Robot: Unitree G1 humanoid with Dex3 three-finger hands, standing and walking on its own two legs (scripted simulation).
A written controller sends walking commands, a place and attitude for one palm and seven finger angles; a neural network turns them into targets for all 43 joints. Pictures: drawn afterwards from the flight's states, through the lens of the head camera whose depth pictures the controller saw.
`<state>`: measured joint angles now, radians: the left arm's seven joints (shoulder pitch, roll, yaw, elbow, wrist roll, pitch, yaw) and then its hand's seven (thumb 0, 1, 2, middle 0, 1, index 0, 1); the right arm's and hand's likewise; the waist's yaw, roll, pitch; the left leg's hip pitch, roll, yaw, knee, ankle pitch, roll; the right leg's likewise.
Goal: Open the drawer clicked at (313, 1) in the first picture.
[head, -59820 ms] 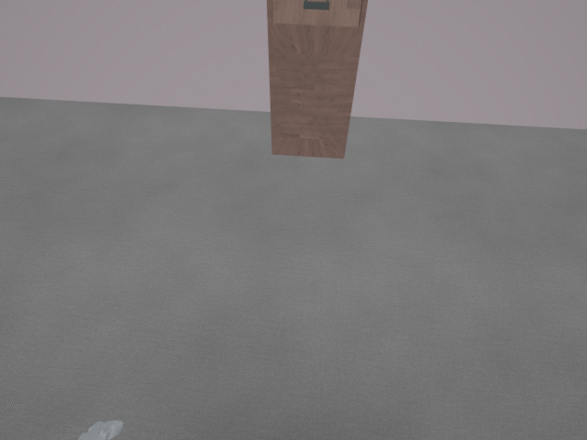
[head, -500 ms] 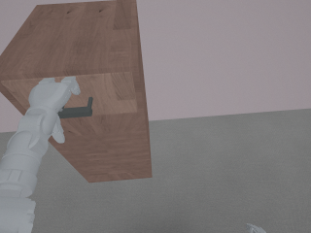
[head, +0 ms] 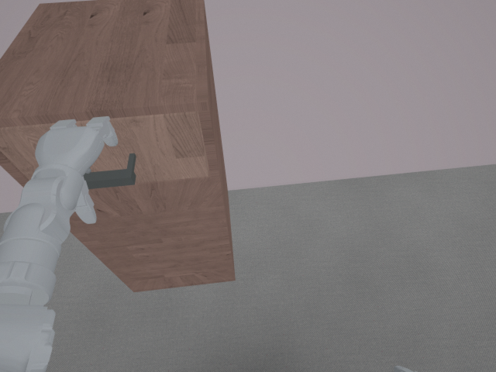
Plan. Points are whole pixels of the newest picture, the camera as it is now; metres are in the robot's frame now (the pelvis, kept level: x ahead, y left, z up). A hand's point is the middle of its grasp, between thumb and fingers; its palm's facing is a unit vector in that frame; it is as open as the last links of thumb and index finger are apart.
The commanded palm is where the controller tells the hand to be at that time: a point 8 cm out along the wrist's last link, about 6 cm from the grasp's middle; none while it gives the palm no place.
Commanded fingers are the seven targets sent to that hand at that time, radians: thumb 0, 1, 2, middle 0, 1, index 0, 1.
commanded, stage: re-aim the fingers above the handle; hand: left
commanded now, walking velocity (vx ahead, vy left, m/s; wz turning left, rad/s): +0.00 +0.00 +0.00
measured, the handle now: (107, 170) +0.46 +0.30 +0.03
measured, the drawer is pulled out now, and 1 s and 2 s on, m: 0.00 0.00 0.00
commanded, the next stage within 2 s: lower the fingers behind the handle in 1.54 s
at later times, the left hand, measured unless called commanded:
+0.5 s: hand (86, 172) +0.40 +0.29 +0.09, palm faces -0.03 -0.01 -1.00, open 13.9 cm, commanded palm +0.38 +0.29 +0.15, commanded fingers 0.00 -0.50 0.30 -0.30 -1.20 -0.30 -1.20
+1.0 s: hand (83, 174) +0.40 +0.29 +0.09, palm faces +0.00 -0.01 -1.00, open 13.9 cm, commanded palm +0.38 +0.30 +0.15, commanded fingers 0.00 -0.50 0.30 -0.30 -1.20 -0.30 -1.20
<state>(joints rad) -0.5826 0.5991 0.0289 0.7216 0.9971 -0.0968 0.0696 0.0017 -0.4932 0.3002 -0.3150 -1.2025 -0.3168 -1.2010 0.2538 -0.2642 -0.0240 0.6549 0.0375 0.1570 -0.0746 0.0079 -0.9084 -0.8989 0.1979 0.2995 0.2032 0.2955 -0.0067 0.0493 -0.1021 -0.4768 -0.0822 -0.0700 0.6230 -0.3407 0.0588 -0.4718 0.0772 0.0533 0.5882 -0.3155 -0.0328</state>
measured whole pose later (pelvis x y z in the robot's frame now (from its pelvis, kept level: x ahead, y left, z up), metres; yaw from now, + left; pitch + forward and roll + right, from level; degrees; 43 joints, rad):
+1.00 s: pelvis -0.01 +0.00 +0.00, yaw +1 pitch +10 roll -1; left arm -0.55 0.57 0.00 0.66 0.99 -0.07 0.10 0.00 -0.49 0.30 -0.32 -1.20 -0.32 -1.20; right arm 0.24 -0.26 -0.03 0.67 0.04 0.15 -0.07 0.01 -0.91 -0.90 0.20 0.30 0.20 0.30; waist 0.01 0.05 -0.10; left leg -0.46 -0.09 -0.07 0.62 -0.33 0.06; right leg -0.46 0.07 0.05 0.59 -0.31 -0.03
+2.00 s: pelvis -0.01 +0.00 -0.01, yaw +0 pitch +14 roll -1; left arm -0.55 0.57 0.05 0.73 1.03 -0.19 0.19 0.00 -0.49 0.30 -0.32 -1.20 -0.32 -1.21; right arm 0.27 -0.26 -0.05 0.66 0.02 0.14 -0.06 0.01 -0.91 -0.90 0.20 0.30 0.20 0.30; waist -0.01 0.04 -0.11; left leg -0.57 -0.08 -0.07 0.69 -0.36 0.06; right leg -0.56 0.08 0.04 0.65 -0.33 -0.03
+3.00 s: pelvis -0.02 +0.00 -0.02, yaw -1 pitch +16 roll -1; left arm -0.65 0.61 0.01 0.93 1.04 -0.09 0.23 0.00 -0.49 0.30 -0.26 -1.34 -0.32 -1.20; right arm 0.33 -0.27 -0.03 0.65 0.04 0.15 -0.06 0.01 -0.91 -0.90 0.20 0.30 0.20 0.30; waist -0.03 0.04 -0.16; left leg -0.68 -0.07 -0.05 0.77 -0.37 0.05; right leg -0.67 0.10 0.05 0.72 -0.33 -0.03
